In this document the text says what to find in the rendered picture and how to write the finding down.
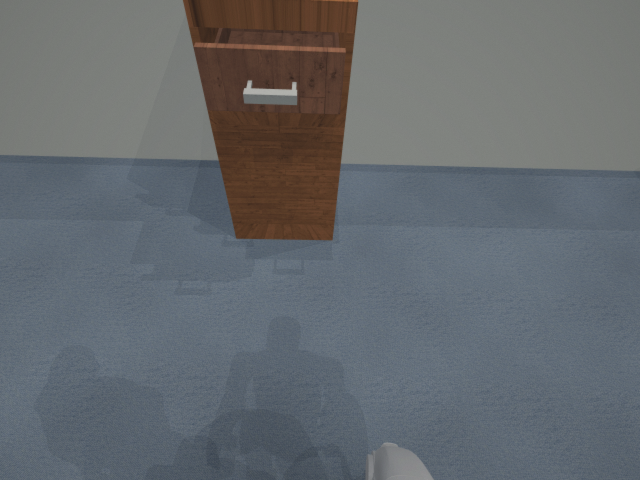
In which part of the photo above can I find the cabinet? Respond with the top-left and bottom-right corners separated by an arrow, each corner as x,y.
183,0 -> 358,240

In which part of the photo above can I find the robot right thigh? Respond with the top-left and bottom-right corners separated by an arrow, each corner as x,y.
365,446 -> 434,480

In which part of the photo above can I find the drawer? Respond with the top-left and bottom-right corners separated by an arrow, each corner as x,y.
194,28 -> 346,114

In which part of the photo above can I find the handle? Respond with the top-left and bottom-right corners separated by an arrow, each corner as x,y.
243,80 -> 297,105

